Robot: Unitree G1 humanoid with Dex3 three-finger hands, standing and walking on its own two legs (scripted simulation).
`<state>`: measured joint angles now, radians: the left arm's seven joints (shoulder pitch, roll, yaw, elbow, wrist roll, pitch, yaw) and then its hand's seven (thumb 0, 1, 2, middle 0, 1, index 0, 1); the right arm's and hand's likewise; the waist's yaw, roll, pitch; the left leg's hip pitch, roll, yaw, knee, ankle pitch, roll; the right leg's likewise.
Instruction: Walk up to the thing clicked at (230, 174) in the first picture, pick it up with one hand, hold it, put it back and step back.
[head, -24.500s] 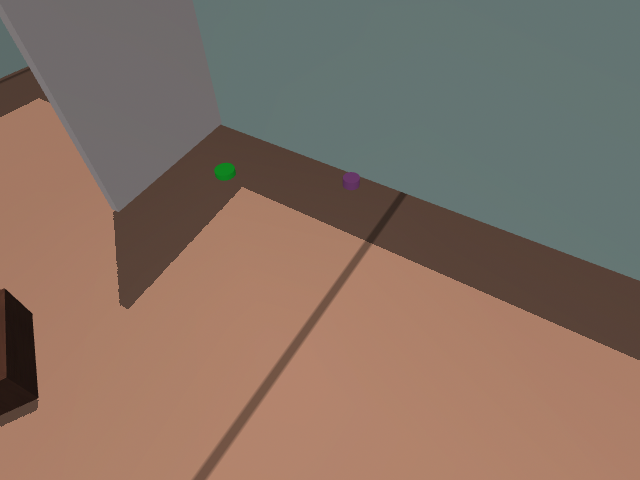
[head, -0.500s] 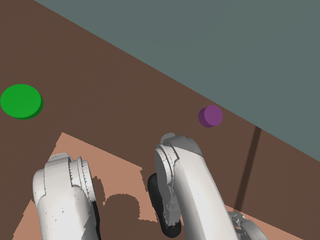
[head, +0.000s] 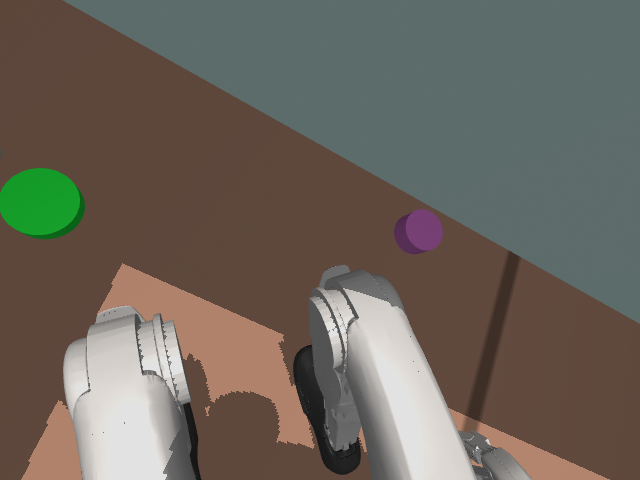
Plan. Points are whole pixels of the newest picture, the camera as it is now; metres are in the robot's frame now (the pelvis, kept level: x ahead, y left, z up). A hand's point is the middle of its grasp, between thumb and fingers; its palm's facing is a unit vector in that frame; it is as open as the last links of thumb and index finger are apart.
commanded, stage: approach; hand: left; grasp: from above
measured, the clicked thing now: (43, 204) +0.49 +0.30 -0.30
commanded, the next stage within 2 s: rest palm in 0.56 s
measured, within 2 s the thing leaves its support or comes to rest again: neither
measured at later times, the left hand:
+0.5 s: hand (26, 165) +0.50 +0.28 -0.17, palm faces -0.41 -0.08 -0.91, open 14.0 cm
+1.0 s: hand (30, 203) +0.47 +0.29 -0.23, palm faces -0.46 -0.10 -0.88, open 14.2 cm
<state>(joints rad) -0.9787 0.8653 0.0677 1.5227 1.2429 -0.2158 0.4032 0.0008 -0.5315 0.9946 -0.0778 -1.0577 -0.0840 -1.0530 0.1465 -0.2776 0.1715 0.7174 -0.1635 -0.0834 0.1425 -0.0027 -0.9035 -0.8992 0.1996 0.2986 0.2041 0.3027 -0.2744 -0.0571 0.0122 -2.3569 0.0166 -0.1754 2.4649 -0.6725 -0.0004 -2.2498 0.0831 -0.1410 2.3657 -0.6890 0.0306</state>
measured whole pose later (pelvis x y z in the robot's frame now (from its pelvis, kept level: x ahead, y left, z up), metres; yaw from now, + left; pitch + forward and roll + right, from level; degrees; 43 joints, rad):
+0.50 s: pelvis +0.00 +0.00 +0.00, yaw -1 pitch +33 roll -9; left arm -1.11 0.81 0.07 1.61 1.18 -0.03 0.46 0.00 -0.52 0.96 -0.07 -1.09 -0.09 -1.07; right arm 0.17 -0.30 0.22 0.68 -0.14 -0.07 0.16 0.00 -0.91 -0.90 0.20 0.30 0.20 0.30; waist -0.36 -0.02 0.03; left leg -2.36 0.05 -0.17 2.45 -0.69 0.00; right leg -2.28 0.11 -0.13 2.36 -0.67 0.03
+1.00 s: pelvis +0.00 +0.00 +0.00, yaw -2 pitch +31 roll -12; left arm -1.08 0.88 0.02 1.65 1.32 -0.23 0.52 0.00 -0.53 1.00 -0.08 -1.02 -0.08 -1.02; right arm 0.11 -0.31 0.23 0.66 -0.20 -0.11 0.15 0.00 -0.90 -0.90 0.20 0.30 0.20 0.30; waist -0.35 -0.11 0.06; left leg -2.36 0.01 -0.21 2.49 -0.69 0.00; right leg -2.23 0.09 -0.17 2.37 -0.70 0.03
